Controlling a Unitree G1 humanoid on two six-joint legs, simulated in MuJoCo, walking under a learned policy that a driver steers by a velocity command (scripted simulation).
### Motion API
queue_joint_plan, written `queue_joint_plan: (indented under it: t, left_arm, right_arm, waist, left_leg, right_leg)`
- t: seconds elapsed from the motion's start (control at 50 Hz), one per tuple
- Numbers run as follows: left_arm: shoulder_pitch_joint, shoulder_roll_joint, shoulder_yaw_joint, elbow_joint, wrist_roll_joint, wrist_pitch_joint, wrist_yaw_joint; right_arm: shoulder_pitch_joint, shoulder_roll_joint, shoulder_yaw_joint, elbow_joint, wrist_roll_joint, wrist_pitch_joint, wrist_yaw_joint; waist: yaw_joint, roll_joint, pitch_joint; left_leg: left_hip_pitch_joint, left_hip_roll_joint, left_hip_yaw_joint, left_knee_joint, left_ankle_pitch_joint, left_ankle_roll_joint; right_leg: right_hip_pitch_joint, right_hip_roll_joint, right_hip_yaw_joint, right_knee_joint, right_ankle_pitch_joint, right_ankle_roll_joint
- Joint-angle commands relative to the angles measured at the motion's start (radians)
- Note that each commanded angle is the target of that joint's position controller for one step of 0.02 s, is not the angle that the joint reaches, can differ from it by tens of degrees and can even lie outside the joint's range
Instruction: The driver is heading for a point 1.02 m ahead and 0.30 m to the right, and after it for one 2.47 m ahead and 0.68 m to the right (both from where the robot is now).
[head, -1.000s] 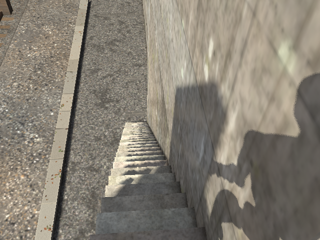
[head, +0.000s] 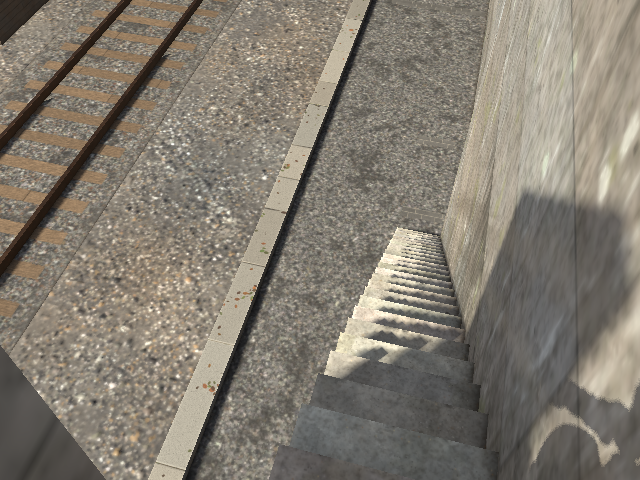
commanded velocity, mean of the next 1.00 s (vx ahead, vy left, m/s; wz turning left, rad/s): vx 1.00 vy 0.00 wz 0.01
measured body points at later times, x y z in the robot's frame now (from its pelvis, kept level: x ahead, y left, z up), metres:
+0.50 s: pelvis +0.00 +0.00 +0.01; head +0.02 +0.01 +0.45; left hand +0.10 +0.24 -0.13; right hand +0.15 -0.24 -0.10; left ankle -0.05 +0.10 -0.73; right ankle -0.07 -0.09 -0.72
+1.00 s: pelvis -0.01 +0.00 +0.01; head +0.01 +0.00 +0.46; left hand +0.13 +0.23 -0.11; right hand +0.13 -0.26 -0.11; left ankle -0.04 +0.10 -0.73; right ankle -0.07 -0.10 -0.73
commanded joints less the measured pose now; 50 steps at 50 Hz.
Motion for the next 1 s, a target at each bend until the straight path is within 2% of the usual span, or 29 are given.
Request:
queue_joint_plan:
  t: [0.02,0.1,0.16,0.22,0.24,0.28,0.32,0.34,0.36,0.4,0.42,0.44,0.48,0.52,0.58,0.6,0.64,0.66,0.68,0.7,0.74,0.76,0.82,0.86,0.88,0.92,0.96,0.98,1.0]
  left_arm:
    - [0.042,0.107,0.031,-0.046,-0.003,-0.011,0.009]
    - [-0.026,0.108,0.015,-0.040,-0.002,0.011,0.012]
    - [-0.063,0.101,0.011,-0.032,-0.002,0.013,0.010]
    - [-0.034,0.078,0.006,-0.013,0.007,0.012,0.012]
    - [0.015,0.076,0.005,0.007,0.009,0.011,0.015]
    - [0.090,0.106,0.008,0.036,0.013,0.012,0.018]
    - [0.090,0.132,0.005,0.052,0.012,0.015,0.007]
    - [0.054,0.139,0.006,0.062,0.003,0.021,-0.004]
    - [0.002,0.127,0.003,0.058,-0.001,0.020,-0.007]
    - [-0.086,0.107,-0.003,0.034,-0.007,0.014,-0.005]
    - [-0.093,0.089,-0.010,0.028,-0.008,0.003,0.004]
    - [-0.105,0.104,-0.007,0.025,-0.006,-0.002,0.012]
    - [-0.114,0.108,0.000,0.016,0.000,-0.006,0.010]
    - [-0.076,0.085,0.002,0.012,0.006,-0.013,0.004]
    - [0.076,0.089,0.008,0.058,0.010,-0.024,0.010]
    - [0.113,0.116,0.013,0.064,0.011,-0.024,0.015]
    - [0.093,0.153,0.022,0.069,0.005,-0.013,0.004]
    - [0.066,0.144,0.016,0.070,0.005,-0.011,-0.004]
    - [0.028,0.142,0.013,0.064,0.006,-0.010,-0.007]
    - [-0.017,0.138,0.013,0.055,0.003,-0.009,-0.007]
    - [-0.090,0.118,0.007,0.033,-0.004,-0.015,-0.001]
    - [-0.090,0.104,0.001,0.030,-0.004,-0.022,0.006]
    - [-0.130,0.113,0.007,0.005,-0.002,-0.026,0.008]
    - [-0.108,0.083,0.003,0.002,0.012,-0.022,-0.001]
    - [-0.062,0.073,0.001,0.013,0.013,-0.021,0.000]
    - [0.029,0.077,0.001,0.050,0.017,-0.024,0.003]
    - [0.083,0.129,0.010,0.058,0.021,-0.023,0.010]
    - [0.026,0.147,0.020,0.047,0.014,-0.014,0.003]
    - [-0.030,0.129,0.014,0.036,0.008,-0.007,-0.005]
  right_arm:
    - [-0.022,-0.103,-0.033,-0.070,0.006,-0.008,-0.001]
    - [0.007,-0.103,-0.031,-0.054,0.000,-0.010,0.002]
    - [0.036,-0.128,-0.031,-0.032,0.001,-0.004,0.000]
    - [-0.015,-0.137,-0.028,-0.010,0.010,-0.005,0.009]
    - [-0.039,-0.135,-0.026,-0.006,0.016,-0.006,0.011]
    - [-0.061,-0.113,-0.020,-0.013,0.020,-0.013,0.006]
    - [-0.085,-0.084,-0.015,-0.026,0.006,-0.015,0.002]
    - [-0.075,-0.084,-0.014,-0.029,-0.007,-0.010,0.001]
    - [-0.063,-0.081,-0.013,-0.023,-0.021,-0.008,-0.001]
    - [0.037,-0.090,-0.019,0.017,-0.025,-0.013,-0.001]
    - [0.042,-0.120,-0.033,0.018,-0.010,-0.012,0.007]
    - [0.052,-0.128,-0.036,0.022,-0.004,-0.009,0.014]
    - [0.056,-0.141,-0.035,0.033,-0.006,-0.007,0.018]
    - [-0.001,-0.151,-0.036,0.034,-0.006,-0.005,0.008]
    - [-0.078,-0.121,-0.025,0.024,0.007,-0.010,0.007]
    - [-0.083,-0.104,-0.020,0.018,0.008,-0.017,0.002]
    - [-0.117,-0.083,-0.013,-0.004,0.002,-0.019,-0.004]
    - [-0.132,-0.087,-0.015,-0.014,-0.009,-0.014,-0.003]
    - [-0.113,-0.085,-0.014,-0.013,-0.015,-0.012,-0.001]
    - [-0.073,-0.080,-0.013,-0.003,-0.017,-0.013,0.001]
    - [0.037,-0.108,-0.028,0.031,-0.022,-0.014,0.007]
    - [0.047,-0.127,-0.037,0.032,-0.009,-0.011,0.011]
    - [0.067,-0.147,-0.034,0.037,-0.007,0.002,0.014]
    - [0.009,-0.155,-0.030,0.036,-0.012,0.002,0.014]
    - [-0.028,-0.154,-0.030,0.032,-0.010,0.001,0.016]
    - [-0.096,-0.132,-0.022,0.016,0.010,-0.005,0.019]
    - [-0.094,-0.092,-0.009,0.006,0.006,-0.018,0.010]
    - [-0.053,-0.079,-0.009,0.001,0.008,-0.013,0.011]
    - [-0.050,-0.092,-0.013,0.004,-0.003,-0.007,0.008]
  waist:
    - [0.008,-0.009,-0.157]
    - [-0.021,0.023,-0.123]
    - [-0.035,0.072,-0.099]
    - [0.016,0.125,-0.060]
    - [0.049,0.099,-0.073]
    - [0.070,0.006,-0.126]
    - [0.056,-0.097,-0.099]
    - [0.028,-0.107,-0.050]
    - [-0.005,-0.073,-0.005]
    - [-0.066,-0.004,-0.053]
    - [-0.071,0.072,-0.081]
    - [-0.079,0.083,-0.081]
    - [-0.071,0.101,-0.069]
    - [-0.022,0.115,-0.042]
    - [0.064,0.019,-0.118]
    - [0.074,-0.029,-0.155]
    - [0.076,-0.120,-0.101]
    - [0.061,-0.107,-0.051]
    - [0.031,-0.084,-0.028]
    - [-0.001,-0.060,-0.029]
    - [-0.060,0.000,-0.092]
    - [-0.070,0.054,-0.126]
    - [-0.085,0.101,-0.099]
    - [-0.037,0.142,-0.053]
    - [0.000,0.130,-0.045]
    - [0.063,0.047,-0.072]
    - [0.068,-0.061,-0.125]
    - [0.034,-0.139,-0.104]
    - [0.014,-0.116,-0.055]
  left_leg:
    - [0.031,0.025,-0.009,0.032,0.657,0.023]
    - [0.083,0.027,-0.004,-0.042,0.631,0.016]
    - [0.193,0.067,-0.034,-0.099,0.735,0.025]
    - [0.201,0.141,-0.095,-0.107,0.950,0.048]
    - [0.176,0.141,-0.083,-0.074,0.985,0.048]
    - [0.053,0.085,-0.048,0.003,0.802,0.023]
    - [-0.154,-0.001,-0.029,0.038,0.254,0.000]
    - [-0.189,-0.005,-0.023,-0.017,0.020,0.000]
    - [-0.173,0.034,-0.013,-0.072,0.038,0.008]
    - [0.071,0.028,0.010,-0.197,0.208,0.022]
    - [0.148,0.036,-0.037,-0.175,0.264,0.030]
    - [0.213,0.064,-0.075,-0.172,0.364,0.042]
    - [0.270,0.144,-0.158,-0.176,0.551,0.072]
    - [0.213,0.205,-0.184,-0.181,0.665,0.094]
    - [0.077,0.118,-0.081,-0.063,0.733,0.053]
    - [-0.006,0.079,-0.049,0.001,0.652,0.032]
    - [-0.216,0.001,0.010,0.028,0.231,-0.008]
    - [-0.256,0.013,-0.002,0.020,0.053,-0.006]
    - [-0.243,0.036,-0.009,-0.018,0.037,0.002]
    - [-0.163,0.042,0.003,-0.086,0.087,0.009]
    - [0.101,0.031,0.011,-0.162,0.257,0.025]
    - [0.181,0.042,-0.032,-0.141,0.333,0.034]
    - [0.289,0.146,-0.155,-0.158,0.574,0.070]
    - [0.211,0.232,-0.212,-0.209,0.646,0.102]
    - [0.141,0.242,-0.198,-0.216,0.647,0.103]
    - [0.053,0.157,-0.112,-0.146,0.614,0.068]
    - [-0.065,0.061,-0.036,-0.021,0.480,0.025]
    - [-0.110,0.019,0.007,-0.063,0.281,0.000]
    - [-0.101,0.023,0.015,-0.117,0.165,-0.003]
  right_leg:
    - [0.111,-0.047,0.018,0.027,0.833,-0.031]
    - [0.062,-0.041,0.013,0.048,0.852,-0.030]
    - [-0.035,-0.009,0.008,0.038,0.669,-0.014]
    - [-0.057,0.028,0.003,-0.067,0.225,-0.009]
    - [0.011,0.019,-0.004,-0.128,0.281,-0.014]
    - [0.193,-0.029,0.015,-0.119,0.549,-0.019]
    - [0.290,-0.122,0.116,-0.114,0.778,-0.055]
    - [0.229,-0.196,0.197,-0.141,0.764,-0.103]
    - [0.167,-0.225,0.200,-0.135,0.725,-0.122]
    - [0.036,-0.117,0.087,-0.042,0.765,-0.072]
    - [-0.026,-0.059,0.031,-0.019,0.690,-0.032]
    - [-0.096,-0.037,0.009,0.002,0.605,-0.013]
    - [-0.194,-0.003,0.012,0.015,0.362,0.000]
    - [-0.188,-0.012,0.041,-0.012,0.144,-0.003]
    - [0.104,-0.015,0.011,-0.147,0.394,-0.007]
    - [0.213,-0.051,0.035,-0.114,0.528,-0.013]
    - [0.261,-0.150,0.169,-0.137,0.629,-0.070]
    - [0.228,-0.206,0.226,-0.165,0.642,-0.107]
    - [0.189,-0.232,0.231,-0.168,0.646,-0.128]
    - [0.130,-0.216,0.202,-0.159,0.637,-0.121]
    - [0.011,-0.095,0.085,-0.067,0.758,-0.063]
    - [-0.039,-0.053,0.037,-0.033,0.736,-0.027]
    - [-0.214,-0.004,0.022,0.024,0.446,0.007]
    - [-0.222,-0.011,0.058,0.021,0.090,0.006]
    - [-0.153,-0.028,0.060,-0.031,0.104,0.001]
    - [0.038,-0.015,0.021,-0.172,0.302,-0.003]
    - [0.205,-0.084,0.094,-0.144,0.513,-0.021]
    - [0.171,-0.121,0.155,-0.171,0.505,-0.052]
    - [0.116,-0.143,0.187,-0.195,0.506,-0.072]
